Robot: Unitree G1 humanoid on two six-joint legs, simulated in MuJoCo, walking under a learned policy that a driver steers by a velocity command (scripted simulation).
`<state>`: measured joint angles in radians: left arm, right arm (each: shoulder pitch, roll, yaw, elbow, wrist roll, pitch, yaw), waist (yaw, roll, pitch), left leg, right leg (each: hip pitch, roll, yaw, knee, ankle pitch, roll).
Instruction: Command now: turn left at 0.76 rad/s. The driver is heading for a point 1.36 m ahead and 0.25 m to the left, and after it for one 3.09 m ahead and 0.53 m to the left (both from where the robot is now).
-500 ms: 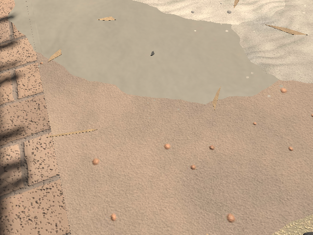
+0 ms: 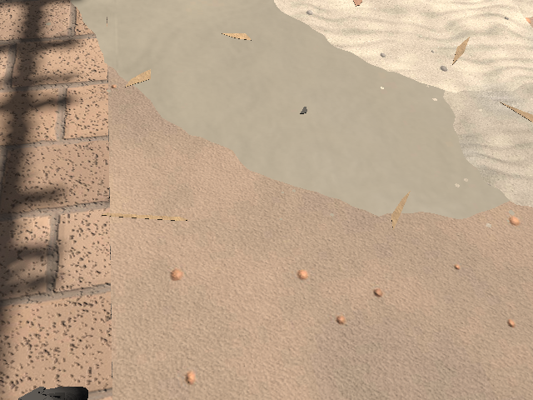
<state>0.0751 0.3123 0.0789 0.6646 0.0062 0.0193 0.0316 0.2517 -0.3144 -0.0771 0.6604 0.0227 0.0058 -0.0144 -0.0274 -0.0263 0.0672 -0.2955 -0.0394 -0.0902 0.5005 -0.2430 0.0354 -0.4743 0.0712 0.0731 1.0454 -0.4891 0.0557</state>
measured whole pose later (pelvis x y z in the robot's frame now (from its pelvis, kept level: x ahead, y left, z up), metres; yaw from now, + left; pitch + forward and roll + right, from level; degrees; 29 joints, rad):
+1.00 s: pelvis +0.12 +0.11 -0.01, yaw +24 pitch +0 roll +0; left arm 0.23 0.31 0.07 0.76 -0.04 -0.04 -0.05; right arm 0.44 -0.26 -0.05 0.75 -0.02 -0.10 -0.01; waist -0.05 -0.03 0.00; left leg 0.17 -0.02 0.22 0.18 -0.36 0.02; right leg -0.82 -0.06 0.04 0.96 0.12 -0.01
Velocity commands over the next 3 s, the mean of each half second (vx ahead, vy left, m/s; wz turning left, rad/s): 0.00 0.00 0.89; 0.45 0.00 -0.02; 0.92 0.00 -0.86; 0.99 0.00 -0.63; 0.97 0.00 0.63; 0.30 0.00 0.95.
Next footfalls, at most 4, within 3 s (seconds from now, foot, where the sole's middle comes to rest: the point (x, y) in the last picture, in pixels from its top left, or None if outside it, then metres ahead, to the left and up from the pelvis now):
0.22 right None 0.11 -0.12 -0.78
0.68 left None -0.02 0.12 -0.78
1.16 right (195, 397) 0.43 0.15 -0.78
1.58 left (110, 261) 0.79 0.40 -0.77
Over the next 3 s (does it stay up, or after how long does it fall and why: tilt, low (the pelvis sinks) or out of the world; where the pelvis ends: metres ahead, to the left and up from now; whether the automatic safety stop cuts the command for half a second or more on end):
stays up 1.56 0.00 -0.02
